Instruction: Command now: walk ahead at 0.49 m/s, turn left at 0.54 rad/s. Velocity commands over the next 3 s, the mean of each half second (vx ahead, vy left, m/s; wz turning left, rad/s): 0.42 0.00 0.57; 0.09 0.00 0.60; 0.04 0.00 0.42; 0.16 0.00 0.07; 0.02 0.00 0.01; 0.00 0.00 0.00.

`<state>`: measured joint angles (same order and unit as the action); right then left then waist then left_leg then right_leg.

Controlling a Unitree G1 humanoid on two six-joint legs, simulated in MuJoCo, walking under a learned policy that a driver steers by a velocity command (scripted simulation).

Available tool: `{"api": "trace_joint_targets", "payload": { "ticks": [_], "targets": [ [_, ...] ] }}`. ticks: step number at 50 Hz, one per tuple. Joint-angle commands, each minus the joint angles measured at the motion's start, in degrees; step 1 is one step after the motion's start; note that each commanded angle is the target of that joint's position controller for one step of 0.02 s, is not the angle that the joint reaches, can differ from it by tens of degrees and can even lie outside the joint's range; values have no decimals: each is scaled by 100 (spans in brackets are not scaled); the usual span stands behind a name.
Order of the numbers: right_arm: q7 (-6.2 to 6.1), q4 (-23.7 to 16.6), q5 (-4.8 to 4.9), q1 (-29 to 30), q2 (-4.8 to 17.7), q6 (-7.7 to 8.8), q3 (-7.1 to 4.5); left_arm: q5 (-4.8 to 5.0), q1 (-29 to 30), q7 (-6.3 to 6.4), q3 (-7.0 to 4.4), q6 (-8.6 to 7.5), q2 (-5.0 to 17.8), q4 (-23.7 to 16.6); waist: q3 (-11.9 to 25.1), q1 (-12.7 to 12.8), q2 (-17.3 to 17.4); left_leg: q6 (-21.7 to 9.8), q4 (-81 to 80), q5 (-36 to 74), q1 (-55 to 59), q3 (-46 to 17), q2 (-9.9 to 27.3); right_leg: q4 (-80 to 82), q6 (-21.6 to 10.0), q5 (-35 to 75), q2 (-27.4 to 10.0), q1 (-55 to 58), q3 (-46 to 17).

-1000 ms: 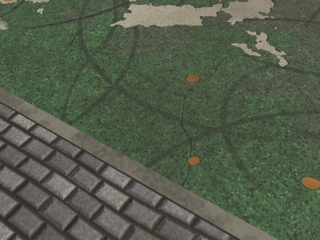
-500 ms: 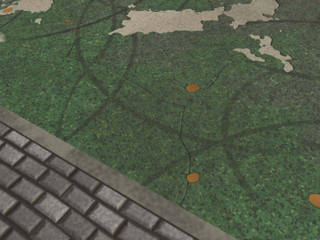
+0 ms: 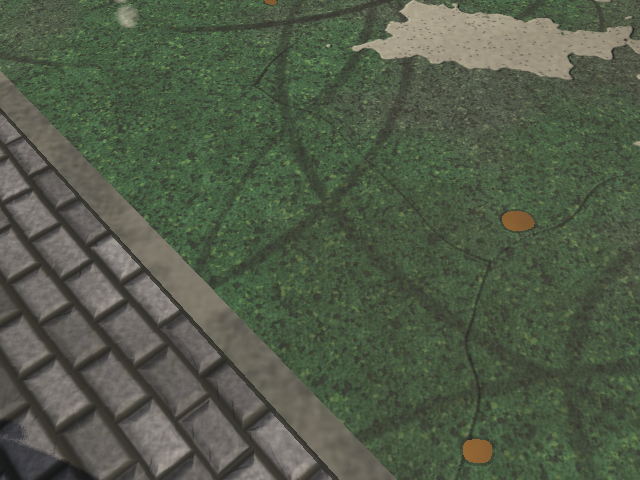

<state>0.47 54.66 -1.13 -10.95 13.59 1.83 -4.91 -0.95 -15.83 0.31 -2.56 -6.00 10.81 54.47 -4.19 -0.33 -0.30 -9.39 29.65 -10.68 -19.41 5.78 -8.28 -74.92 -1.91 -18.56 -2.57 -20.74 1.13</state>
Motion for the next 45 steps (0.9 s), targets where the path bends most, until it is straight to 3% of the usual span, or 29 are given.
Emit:
{"api": "trace_joint_targets", "payload": {
  "ticks": [1, 3, 6, 10, 15, 17, 18, 20, 21, 22, 23, 24, 25, 26, 27, 28, 32, 37, 43, 44, 45],
  "targets": [
    [-88, -191, 76, -384, 452, 173, -49, -175, -251, -26, -101, 111, 495, -461, 371, 197, -339, -925, -1778, 1264, 972, -2482, 1828, 460, 142, 93, -400, -1142, -414],
    [-82, -159, 122, -595, 623, 269, -71, -204, -122, -64, -95, 273, 462, -574, 321, 238, -165, -880, -1814, 1655, 789, -2178, 1614, 947, 295, 155, -430, -1160, -283],
    [-60, -185, 129, -958, 746, 267, -91, -187, 714, -97, -98, 362, 556, -931, 136, 1, 97, -662, -1947, 1562, 859, -2125, 1445, 1760, 470, 888, -448, -1651, -139],
    [-49, -218, 120, -1495, 758, 220, -92, -152, 1579, -138, -86, 389, 619, -1290, 166, -360, 293, -346, -1780, 1901, 1538, -2259, 1393, 2645, 495, 1669, -289, -2112, -137],
    [-118, -289, 48, -1874, 802, 175, -88, -109, 2395, -187, 1, 324, 617, -1698, 77, -606, 418, -358, -1302, 2815, 2222, -2424, 1404, 3520, 413, 1669, 44, -2217, -90],
    [-161, -330, 11, -1889, 862, 131, -104, -59, 2393, -156, 30, 249, 634, -1798, 128, -572, 523, -192, -835, 3726, 2268, -2390, 1345, 3972, 301, 1575, 282, -1744, -50],
    [-185, -382, 5, -1778, 892, 120, -114, -43, 2135, -125, 22, 207, 699, -1764, 223, -431, 601, -23, -585, 4039, 2152, -2389, 1273, 4274, 215, 1532, 392, -1207, -95],
    [-175, -537, 38, -1395, 1029, 169, -148, -28, 1061, -15, -79, 124, 1008, -1481, 684, 69, 668, 338, 361, 4705, 1790, -2424, 1036, 4835, 3, 1692, 619, 384, -86],
    [-133, -661, 147, -1123, 1010, 232, -145, -92, 231, 53, -138, 21, 1205, -1324, 1074, 543, 524, 492, 1418, 4028, 1172, -2351, 775, 5198, -167, 2634, 162, 1672, -364],
    [-142, -970, 295, -1198, 549, 264, -35, -230, -551, 128, -213, -11, 1650, -1283, 2045, 656, -374, 632, 3140, 691, 174, -1809, 352, 4609, -435, 4976, -1496, 3270, -1506],
    [-263, -1015, 406, -2161, 460, 183, -54, -165, -477, 51, -223, 94, 1760, -1419, 2943, 98, -1353, 645, 4572, -3032, -685, -1343, -229, 4237, -1147, 7642, -2958, 4072, -3094],
    [-308, -815, 202, -2329, 860, 54, -116, -18, -175, 10, -229, 212, 1490, -1511, 2952, 4, -829, 713, 5213, -2543, -962, -1305, 165, 4398, -1435, 6984, -2816, 3564, -3157],
    [-266, -810, 96, -1899, 898, -54, -125, 10, 315, 47, -118, 256, 1009, -1644, 2286, -21, -549, 797, 5202, -2034, -1187, -1144, 380, 4794, -1387, 5388, -2427, 2772, -2596],
    [-180, -872, 2, -1457, 857, -132, -128, 9, 611, 78, 28, 295, 602, -1659, 1443, -59, -317, 863, 4763, -1761, -1203, -1050, 601, 5195, -1102, 4463, -1838, 1896, -1778],
    [-77, -959, -42, -1235, 755, -214, -125, -20, 642, 115, 53, 300, 608, -1595, 991, -110, -545, 933, 4464, -1612, -1174, -1044, 710, 5445, -968, 4131, -1543, 1390, -1296],
    [4, -933, -62, -1311, 646, -317, -104, -35, 608, 126, 13, 304, 753, -1536, 803, -179, -634, 976, 4407, -1464, -933, -950, 714, 5624, -941, 4057, -1404, 964, -952],
    [82, -1153, -39, -1125, 548, -466, -79, -67, 529, 94, -70, 239, 960, -1485, 935, -305, -649, 984, 4049, -1093, -885, -815, 699, 5753, -1079, 4119, -1435, 715, -364],
    [221, -1579, -44, -301, 485, -587, 32, -75, 539, 99, -137, 387, 1096, -1522, 758, -157, -798, 966, 2591, -602, -644, -561, 994, 5978, -962, 2061, -1436, 471, 124],
    [260, -1947, 21, 150, 587, -502, 58, -67, 214, 29, -299, 606, 1507, -1485, 706, 100, -850, 771, 863, -1103, 181, -134, 835, 5453, -677, 1195, -1688, 728, 296],
    [241, -1918, 16, -8, 571, -441, 54, -39, 207, 20, -313, 655, 1523, -1469, 717, 1, -702, 693, 226, -814, 593, -92, 739, 5092, -471, 1174, -1620, 612, 462],
    [178, -1829, -26, -248, 674, -361, 28, -60, -40, -5, -313, 702, 1434, -1389, 761, -46, -257, 618, -485, -407, 1085, -451, 775, 4494, -139, 933, -1435, 349, 687]
  ]
}}
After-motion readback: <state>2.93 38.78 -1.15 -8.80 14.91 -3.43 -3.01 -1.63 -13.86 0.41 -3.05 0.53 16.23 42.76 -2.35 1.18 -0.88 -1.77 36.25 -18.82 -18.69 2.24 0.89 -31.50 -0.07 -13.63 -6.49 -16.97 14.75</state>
